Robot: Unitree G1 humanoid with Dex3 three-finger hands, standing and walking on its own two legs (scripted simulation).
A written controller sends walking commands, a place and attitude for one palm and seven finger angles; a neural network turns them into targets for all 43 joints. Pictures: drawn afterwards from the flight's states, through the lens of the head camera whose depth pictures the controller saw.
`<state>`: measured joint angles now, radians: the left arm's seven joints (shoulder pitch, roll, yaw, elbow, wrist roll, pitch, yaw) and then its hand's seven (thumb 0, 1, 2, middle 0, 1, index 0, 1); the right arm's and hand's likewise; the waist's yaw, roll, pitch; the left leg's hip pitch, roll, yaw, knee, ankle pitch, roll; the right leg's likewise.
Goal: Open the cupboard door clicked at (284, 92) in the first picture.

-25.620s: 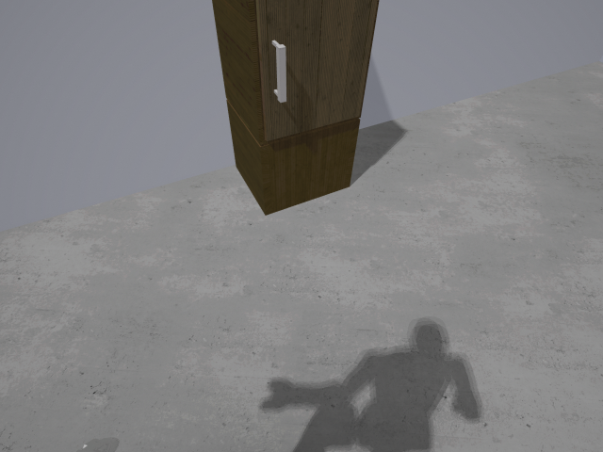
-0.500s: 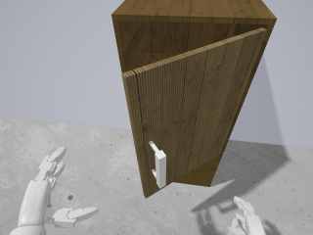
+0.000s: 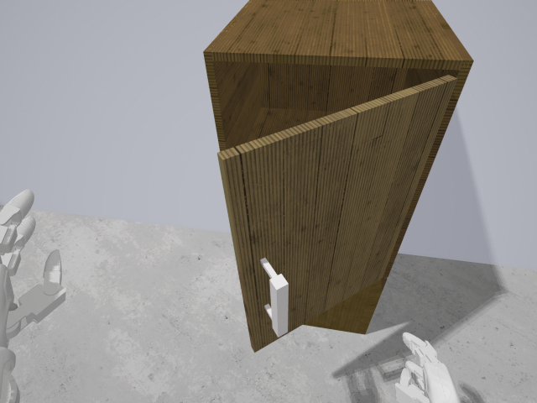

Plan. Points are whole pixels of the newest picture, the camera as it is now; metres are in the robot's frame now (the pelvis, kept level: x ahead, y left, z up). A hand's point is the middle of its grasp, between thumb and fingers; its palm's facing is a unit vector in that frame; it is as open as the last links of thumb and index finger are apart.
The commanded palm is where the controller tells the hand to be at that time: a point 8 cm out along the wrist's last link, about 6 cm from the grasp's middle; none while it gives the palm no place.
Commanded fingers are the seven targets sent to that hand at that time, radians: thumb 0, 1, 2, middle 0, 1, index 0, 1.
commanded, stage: draw the hand back to the body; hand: left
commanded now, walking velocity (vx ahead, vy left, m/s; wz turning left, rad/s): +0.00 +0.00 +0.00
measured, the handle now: (273, 298) +0.33 +0.04 -0.07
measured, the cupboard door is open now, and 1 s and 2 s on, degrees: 40 40 40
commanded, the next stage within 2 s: step back with the hand held close in 0.30 s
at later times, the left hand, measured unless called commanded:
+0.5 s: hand (64, 290) +0.18 +0.26 +0.16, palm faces +0.45 -0.79 -0.41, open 7.4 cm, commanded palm +0.13 +0.29 +0.18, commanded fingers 0.00 0.90 0.90 -0.20 -0.30 -0.20 -0.30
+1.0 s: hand (25, 339) +0.13 +0.27 +0.15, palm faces +0.37 -0.79 -0.49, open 7.4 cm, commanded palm +0.07 +0.31 +0.18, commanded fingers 0.00 0.90 0.90 -0.20 -0.30 -0.20 -0.30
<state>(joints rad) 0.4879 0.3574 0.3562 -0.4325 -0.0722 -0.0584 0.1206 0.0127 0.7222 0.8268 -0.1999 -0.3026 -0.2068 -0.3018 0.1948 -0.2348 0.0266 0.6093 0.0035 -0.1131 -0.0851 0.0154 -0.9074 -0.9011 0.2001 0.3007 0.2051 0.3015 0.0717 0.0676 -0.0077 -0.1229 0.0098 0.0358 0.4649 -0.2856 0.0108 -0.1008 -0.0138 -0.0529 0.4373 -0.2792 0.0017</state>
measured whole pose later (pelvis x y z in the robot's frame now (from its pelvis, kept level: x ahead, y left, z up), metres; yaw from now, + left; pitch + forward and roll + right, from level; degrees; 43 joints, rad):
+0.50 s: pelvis -0.01 -0.01 +0.00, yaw +0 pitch -3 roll -1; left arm 0.47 0.34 0.36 -0.38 -0.06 -0.10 0.10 0.02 0.89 0.90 -0.21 -0.30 -0.21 -0.30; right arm 0.19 -0.23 0.02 0.63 0.00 -0.09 -0.08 0.02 -0.91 -0.90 0.20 0.30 0.21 0.30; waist 0.05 0.07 0.01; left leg -0.12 0.03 0.03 0.43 -0.26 0.00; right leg -0.08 0.01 -0.05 0.37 -0.23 -0.01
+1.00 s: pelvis -0.07 +0.02 -0.01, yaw -1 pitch -1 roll -1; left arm 0.57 0.41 0.41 -0.50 -0.04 -0.17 0.14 0.02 0.89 0.90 -0.21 -0.30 -0.22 -0.30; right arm 0.18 -0.22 0.00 0.55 0.00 -0.03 -0.09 0.01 -0.91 -0.90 0.20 0.30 0.21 0.30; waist 0.00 0.01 0.04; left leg -0.32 0.01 0.06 0.53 -0.20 0.04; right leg -0.30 -0.02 -0.03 0.48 -0.17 0.02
